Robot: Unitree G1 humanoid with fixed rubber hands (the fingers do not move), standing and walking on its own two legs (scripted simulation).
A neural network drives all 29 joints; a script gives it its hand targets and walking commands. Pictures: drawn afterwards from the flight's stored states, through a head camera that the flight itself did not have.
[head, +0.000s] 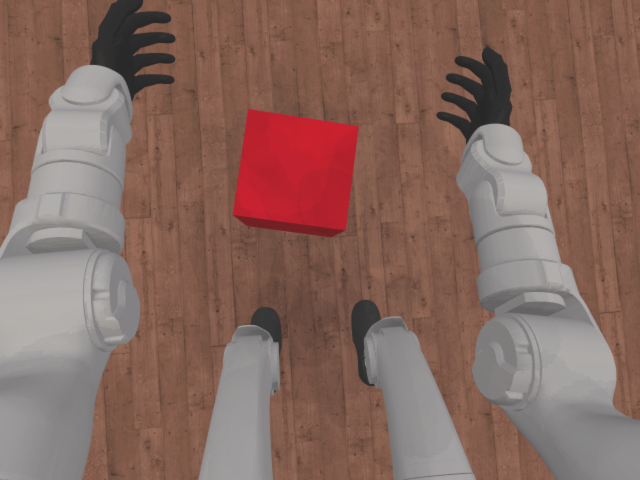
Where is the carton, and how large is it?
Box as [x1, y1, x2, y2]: [233, 109, 358, 236]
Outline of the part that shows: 248,109 233,214 245,224 251,226 325,236 332,236 344,230 358,126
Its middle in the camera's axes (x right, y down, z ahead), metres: -0.05 -0.12 +0.85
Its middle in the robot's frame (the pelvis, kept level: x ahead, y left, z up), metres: +0.52 +0.01 -0.53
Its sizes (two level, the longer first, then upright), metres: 0.210 0.200 0.250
